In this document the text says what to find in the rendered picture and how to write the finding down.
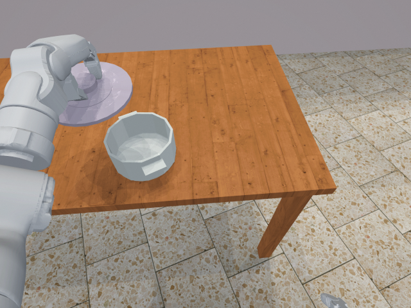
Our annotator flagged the pot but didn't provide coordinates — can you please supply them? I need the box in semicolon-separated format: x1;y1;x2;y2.
103;111;176;181

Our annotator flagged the robot right hand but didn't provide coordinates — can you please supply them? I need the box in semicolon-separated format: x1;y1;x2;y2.
320;293;348;308

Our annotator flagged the robot left forearm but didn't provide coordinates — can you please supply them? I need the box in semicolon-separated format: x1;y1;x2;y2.
0;41;71;171

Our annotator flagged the lid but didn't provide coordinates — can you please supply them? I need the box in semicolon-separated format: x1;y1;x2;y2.
59;62;133;127

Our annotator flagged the knob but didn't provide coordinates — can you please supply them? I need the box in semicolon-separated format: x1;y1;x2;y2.
74;73;98;94

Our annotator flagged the robot left hand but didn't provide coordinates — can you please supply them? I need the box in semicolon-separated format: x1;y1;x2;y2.
32;34;102;101

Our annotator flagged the left robot upper arm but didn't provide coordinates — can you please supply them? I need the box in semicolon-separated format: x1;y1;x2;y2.
0;164;55;308

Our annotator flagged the table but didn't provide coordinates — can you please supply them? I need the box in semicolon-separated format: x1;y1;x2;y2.
0;45;337;258

